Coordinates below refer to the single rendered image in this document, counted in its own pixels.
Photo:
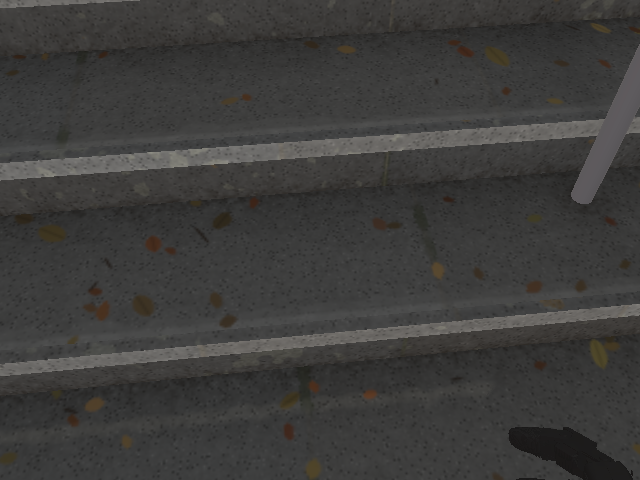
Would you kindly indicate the robot right hand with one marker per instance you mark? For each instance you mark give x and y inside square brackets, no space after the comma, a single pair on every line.
[571,450]

